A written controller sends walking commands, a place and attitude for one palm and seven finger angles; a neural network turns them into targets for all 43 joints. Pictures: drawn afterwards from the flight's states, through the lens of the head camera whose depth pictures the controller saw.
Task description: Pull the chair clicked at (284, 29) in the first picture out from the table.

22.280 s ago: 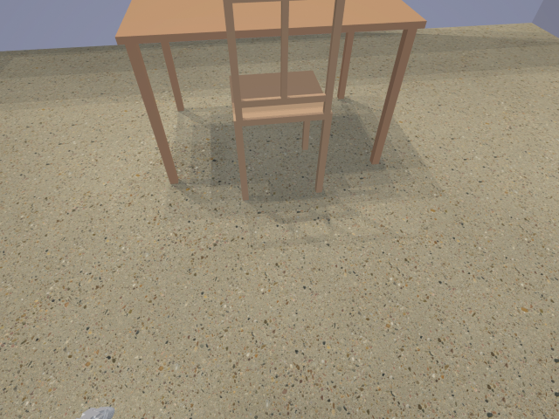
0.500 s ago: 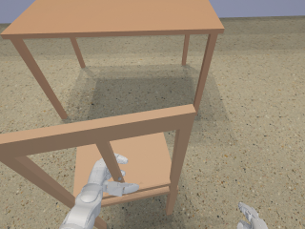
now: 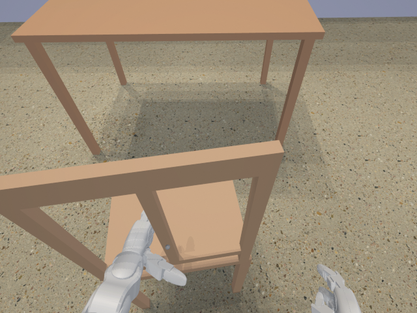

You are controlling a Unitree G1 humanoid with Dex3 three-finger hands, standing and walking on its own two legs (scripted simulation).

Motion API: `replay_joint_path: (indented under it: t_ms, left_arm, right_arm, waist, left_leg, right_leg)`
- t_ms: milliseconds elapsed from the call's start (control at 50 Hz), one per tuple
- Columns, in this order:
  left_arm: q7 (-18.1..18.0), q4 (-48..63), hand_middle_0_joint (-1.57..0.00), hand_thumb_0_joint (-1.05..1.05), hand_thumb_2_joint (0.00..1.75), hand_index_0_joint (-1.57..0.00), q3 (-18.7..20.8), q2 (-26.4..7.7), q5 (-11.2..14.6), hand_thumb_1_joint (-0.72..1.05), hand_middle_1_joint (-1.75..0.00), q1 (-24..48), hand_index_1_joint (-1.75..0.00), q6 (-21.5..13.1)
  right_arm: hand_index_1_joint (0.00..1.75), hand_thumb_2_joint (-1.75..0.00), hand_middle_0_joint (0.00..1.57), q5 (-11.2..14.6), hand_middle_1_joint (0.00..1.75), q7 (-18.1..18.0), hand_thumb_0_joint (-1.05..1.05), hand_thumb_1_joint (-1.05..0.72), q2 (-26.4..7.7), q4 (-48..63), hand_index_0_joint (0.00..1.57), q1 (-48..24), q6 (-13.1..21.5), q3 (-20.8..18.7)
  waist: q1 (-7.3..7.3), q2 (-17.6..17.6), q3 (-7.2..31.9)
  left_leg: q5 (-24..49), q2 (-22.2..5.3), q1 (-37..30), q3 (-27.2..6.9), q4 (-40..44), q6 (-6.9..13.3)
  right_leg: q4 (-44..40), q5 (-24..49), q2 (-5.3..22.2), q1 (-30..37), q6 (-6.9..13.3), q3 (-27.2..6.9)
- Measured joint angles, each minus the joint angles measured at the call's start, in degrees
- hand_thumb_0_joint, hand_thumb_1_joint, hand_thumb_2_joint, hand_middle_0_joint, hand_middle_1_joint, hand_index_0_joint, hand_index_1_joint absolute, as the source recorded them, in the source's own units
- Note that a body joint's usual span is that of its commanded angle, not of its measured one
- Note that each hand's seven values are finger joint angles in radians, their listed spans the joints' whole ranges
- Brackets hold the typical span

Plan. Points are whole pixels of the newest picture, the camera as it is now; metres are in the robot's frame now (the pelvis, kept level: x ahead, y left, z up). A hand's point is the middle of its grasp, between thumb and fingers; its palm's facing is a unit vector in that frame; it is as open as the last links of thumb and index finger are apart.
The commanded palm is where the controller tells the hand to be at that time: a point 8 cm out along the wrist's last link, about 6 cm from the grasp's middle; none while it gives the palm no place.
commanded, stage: draw the fingers out of the gap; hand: left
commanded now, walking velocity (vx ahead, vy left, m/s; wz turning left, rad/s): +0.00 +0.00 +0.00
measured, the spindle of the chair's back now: (163, 231) +0.28 +0.10 -0.01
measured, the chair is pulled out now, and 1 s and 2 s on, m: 0.61 0.61 0.61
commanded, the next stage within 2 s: draw the hand back to the body in 0.78 s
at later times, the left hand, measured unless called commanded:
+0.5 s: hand (159, 291) +0.18 +0.10 -0.04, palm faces -0.10 -0.99 -0.13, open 17.5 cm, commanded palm +0.17 +0.15 -0.02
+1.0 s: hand out of the picture +0.13 +0.10 -0.01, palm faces +0.00 -1.00 +0.02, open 17.5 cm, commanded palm +0.10 +0.16 +0.01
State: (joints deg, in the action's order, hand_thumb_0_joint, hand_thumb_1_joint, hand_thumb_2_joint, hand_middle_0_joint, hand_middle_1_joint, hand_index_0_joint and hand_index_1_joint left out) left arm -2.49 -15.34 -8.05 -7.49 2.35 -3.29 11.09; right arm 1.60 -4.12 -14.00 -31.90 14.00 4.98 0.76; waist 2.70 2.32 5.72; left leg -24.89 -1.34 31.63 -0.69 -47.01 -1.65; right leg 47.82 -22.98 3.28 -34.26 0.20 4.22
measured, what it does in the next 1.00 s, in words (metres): stands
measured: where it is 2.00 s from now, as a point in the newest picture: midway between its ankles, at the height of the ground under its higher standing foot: outside the picture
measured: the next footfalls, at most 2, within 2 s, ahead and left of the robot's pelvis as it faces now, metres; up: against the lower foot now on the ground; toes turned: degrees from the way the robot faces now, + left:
none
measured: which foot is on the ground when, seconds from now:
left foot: down 0.00-1.00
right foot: down 0.00-1.00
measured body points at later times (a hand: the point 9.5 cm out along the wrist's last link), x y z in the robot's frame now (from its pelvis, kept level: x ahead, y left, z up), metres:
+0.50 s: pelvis +0.01 +0.00 -0.01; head +0.05 -0.01 +0.44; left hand +0.18 +0.15 -0.03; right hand +0.19 -0.24 -0.09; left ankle -0.02 +0.14 -0.70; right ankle +0.01 -0.11 -0.70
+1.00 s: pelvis +0.00 +0.01 -0.03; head +0.02 +0.00 +0.42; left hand +0.12 +0.16 -0.01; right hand +0.19 -0.22 -0.09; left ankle -0.02 +0.14 -0.70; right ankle +0.01 -0.11 -0.70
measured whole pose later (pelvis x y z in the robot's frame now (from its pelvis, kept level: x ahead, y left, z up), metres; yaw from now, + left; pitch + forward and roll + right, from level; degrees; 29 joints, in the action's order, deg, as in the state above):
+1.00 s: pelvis +0.00 +0.01 -0.03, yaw +1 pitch +12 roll -1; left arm -1.1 21.4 -12.6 -7.4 3.6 -46.7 2.3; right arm 2.0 -5.9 -11.7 -23.1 16.0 7.6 -0.3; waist 0.8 1.6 10.5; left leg -30.9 -0.9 41.7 -2.3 -60.4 -1.2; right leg 59.1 -28.3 4.0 -42.9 -0.2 5.2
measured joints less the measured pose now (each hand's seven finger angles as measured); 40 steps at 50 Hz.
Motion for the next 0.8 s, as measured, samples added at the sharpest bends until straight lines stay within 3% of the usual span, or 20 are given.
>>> replay_joint_path:
  t_ms: [100,240,420,800]
  left_arm:
    - [0.23,1.66,-0.01,-0.01,0.20,-0.01,0.76,0.43,-0.21,-0.54,-0.03,-1.72,-0.04,0.78]
    - [-0.26,10.74,-0.01,-0.01,0.20,-0.01,-0.32,-0.52,-0.83,-0.54,-0.01,-11.84,-0.01,1.12]
    - [-1.09,20.67,0.00,-0.02,0.20,0.00,-4.17,-0.71,-2.62,-0.54,0.00,-23.29,0.00,0.83]
    - [0.16,31.84,0.00,-0.02,0.20,0.00,-5.51,-1.29,-4.63,-0.54,0.00,-37.56,0.00,0.27]
  right_arm:
    - [0.30,-0.90,0.21,-0.06,0.30,0.15,0.01,-0.91,-0.10,0.85,0.20,0.33,-0.78,-0.05]
    - [0.30,-0.90,0.21,-0.04,0.30,0.15,0.01,-0.91,0.05,3.32,0.20,1.71,-0.66,-0.42]
    - [0.30,-0.90,0.20,-0.44,0.30,-0.61,0.01,-0.91,0.38,5.21,0.20,1.57,0.86,-0.19]
    - [0.30,-0.90,0.21,-0.10,0.30,-1.74,0.01,-0.90,2.09,8.98,0.20,1.18,0.04,-0.28]
  waist:
    - [0.25,-0.48,0.45]
    - [0.39,-0.34,1.13]
    - [-0.42,-0.16,1.82]
    - [-1.51,-0.17,4.03]
  left_leg:
    - [-0.42,-0.08,0.40,0.36,-0.26,0.00]
    - [-1.50,-0.25,0.85,0.26,-1.20,-0.03]
    - [-3.26,0.19,2.97,-0.85,-4.56,0.11]
    - [-5.09,0.41,6.36,-1.34,-9.58,0.43]
  right_leg:
    - [0.49,-0.39,-0.08,-0.69,-0.01,-0.37]
    - [1.20,-1.35,-0.21,-1.01,-0.04,-0.28]
    - [4.00,-3.23,0.37,-2.36,-0.20,0.68]
    - [8.10,-4.67,0.69,-5.17,-0.41,0.93]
